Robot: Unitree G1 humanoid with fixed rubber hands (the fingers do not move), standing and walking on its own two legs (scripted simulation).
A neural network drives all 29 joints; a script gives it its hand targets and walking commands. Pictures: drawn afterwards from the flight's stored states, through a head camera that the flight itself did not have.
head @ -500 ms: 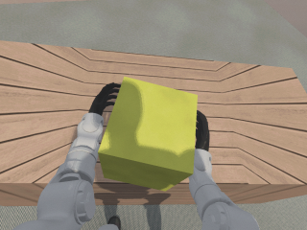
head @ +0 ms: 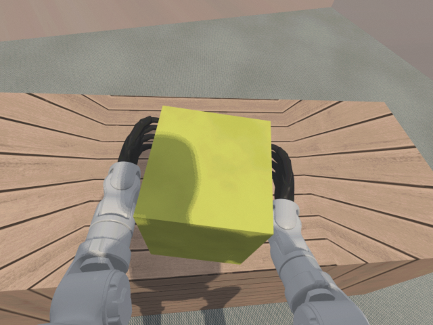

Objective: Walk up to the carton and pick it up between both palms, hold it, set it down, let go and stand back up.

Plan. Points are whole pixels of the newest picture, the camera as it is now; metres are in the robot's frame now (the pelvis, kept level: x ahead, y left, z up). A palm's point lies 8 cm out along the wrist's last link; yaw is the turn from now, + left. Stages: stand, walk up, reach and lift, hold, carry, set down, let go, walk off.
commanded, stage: reach and lift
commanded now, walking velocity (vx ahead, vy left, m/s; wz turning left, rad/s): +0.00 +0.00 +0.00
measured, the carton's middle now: (205, 193) +0.35 +0.02 +0.00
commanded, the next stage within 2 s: hold in 1.98 s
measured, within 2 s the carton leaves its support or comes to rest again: neither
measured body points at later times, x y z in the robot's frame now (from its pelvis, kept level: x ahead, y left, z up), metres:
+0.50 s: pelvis -0.01 -0.01 +0.00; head +0.00 +0.03 +0.45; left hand +0.38 +0.16 +0.11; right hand +0.36 -0.13 +0.10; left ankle +0.02 +0.13 -0.75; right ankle -0.04 -0.14 -0.75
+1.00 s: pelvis -0.01 -0.01 +0.00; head -0.03 +0.01 +0.45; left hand +0.36 +0.16 +0.15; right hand +0.36 -0.14 +0.13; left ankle +0.02 +0.13 -0.75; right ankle -0.04 -0.14 -0.75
